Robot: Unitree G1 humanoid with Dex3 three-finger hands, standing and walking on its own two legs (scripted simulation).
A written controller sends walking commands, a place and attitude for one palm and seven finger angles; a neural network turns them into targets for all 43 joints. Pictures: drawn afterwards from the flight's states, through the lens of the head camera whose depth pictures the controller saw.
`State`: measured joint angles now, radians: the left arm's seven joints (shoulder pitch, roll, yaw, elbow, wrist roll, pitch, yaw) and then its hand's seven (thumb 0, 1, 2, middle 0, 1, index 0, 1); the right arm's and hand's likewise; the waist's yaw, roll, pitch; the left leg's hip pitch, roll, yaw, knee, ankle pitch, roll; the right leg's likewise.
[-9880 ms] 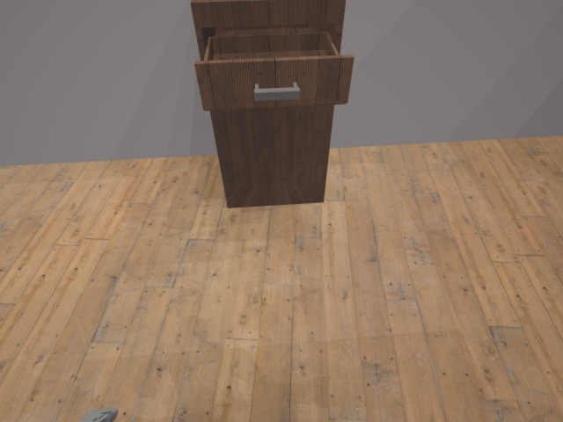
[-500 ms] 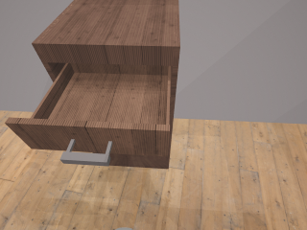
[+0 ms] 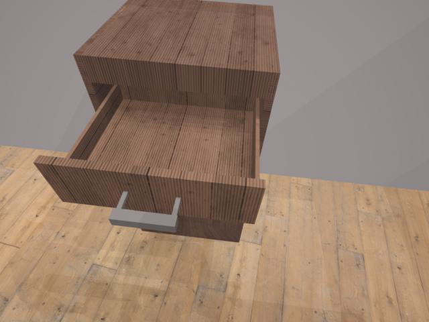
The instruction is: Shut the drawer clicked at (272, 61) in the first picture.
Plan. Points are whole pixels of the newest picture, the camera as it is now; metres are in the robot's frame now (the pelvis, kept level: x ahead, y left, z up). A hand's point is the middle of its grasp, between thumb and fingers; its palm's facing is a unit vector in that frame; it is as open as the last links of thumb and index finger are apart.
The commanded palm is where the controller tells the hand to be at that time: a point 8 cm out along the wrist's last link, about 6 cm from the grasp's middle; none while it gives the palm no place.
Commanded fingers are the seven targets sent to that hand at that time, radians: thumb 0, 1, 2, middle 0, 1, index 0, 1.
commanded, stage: come to a stop and stand still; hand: left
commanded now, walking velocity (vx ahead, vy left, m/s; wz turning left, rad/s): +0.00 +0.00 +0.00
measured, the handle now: (147, 209) +0.31 +0.17 +0.02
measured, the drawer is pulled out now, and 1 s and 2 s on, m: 0.28 0.28 0.28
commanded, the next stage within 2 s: look again from close up in 0.72 s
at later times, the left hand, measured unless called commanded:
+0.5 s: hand out of the picture -0.01 +0.20 -0.17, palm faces +0.02 -0.99 -0.17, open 7.4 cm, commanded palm none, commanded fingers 0.00 0.90 0.90 -0.20 -0.30 -0.20 -0.30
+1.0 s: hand out of the picture -0.01 +0.21 -0.17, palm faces -0.01 -0.98 -0.18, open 7.4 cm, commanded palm none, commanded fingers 0.00 0.90 0.90 -0.20 -0.30 -0.20 -0.30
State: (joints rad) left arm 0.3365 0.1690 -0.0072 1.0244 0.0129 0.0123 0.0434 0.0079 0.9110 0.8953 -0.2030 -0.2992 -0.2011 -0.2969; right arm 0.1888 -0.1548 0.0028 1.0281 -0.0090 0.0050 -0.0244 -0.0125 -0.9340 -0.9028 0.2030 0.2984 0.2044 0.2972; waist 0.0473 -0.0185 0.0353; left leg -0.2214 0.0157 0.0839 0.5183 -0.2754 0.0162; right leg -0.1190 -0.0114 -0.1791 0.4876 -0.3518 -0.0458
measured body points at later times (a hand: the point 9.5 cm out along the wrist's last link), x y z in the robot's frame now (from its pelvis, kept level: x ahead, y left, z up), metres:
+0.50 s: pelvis +0.00 +0.04 +0.01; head +0.02 +0.04 +0.46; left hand -0.01 +0.25 -0.15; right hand -0.04 -0.16 -0.16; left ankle +0.00 +0.11 -0.74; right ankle -0.05 -0.07 -0.74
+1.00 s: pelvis +0.00 +0.04 +0.00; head +0.03 +0.05 +0.45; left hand -0.01 +0.26 -0.16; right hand +0.00 -0.18 -0.16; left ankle +0.00 +0.11 -0.74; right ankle -0.05 -0.07 -0.74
